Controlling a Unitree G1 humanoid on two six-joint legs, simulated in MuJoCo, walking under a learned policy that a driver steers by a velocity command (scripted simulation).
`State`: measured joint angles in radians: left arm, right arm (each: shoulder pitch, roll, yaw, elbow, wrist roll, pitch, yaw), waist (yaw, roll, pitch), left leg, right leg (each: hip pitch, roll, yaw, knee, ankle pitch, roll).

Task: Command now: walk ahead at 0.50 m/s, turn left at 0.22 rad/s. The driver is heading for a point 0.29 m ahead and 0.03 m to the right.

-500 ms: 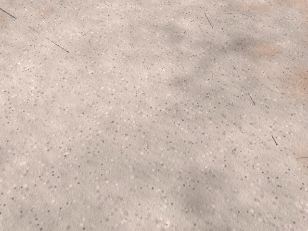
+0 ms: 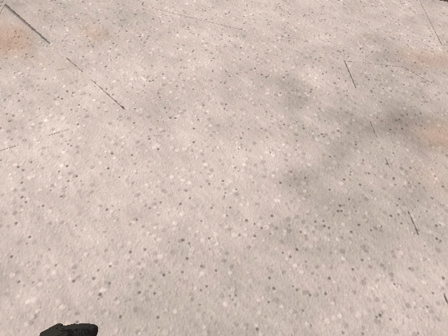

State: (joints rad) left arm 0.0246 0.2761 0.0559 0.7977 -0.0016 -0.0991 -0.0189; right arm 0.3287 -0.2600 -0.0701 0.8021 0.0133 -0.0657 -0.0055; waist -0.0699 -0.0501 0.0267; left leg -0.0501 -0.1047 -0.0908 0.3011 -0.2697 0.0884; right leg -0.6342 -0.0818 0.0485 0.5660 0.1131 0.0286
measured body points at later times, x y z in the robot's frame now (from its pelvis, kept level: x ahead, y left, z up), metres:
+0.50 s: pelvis +0.21 -0.05 +0.00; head +0.24 -0.05 +0.45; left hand +0.30 +0.21 -0.13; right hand +0.36 -0.31 -0.12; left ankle +0.27 +0.11 -0.73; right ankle +0.23 -0.14 -0.74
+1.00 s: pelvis +0.26 -0.02 -0.01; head +0.27 -0.02 +0.44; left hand +0.33 +0.25 -0.15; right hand +0.38 -0.28 -0.14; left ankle +0.27 +0.11 -0.74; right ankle +0.23 -0.14 -0.74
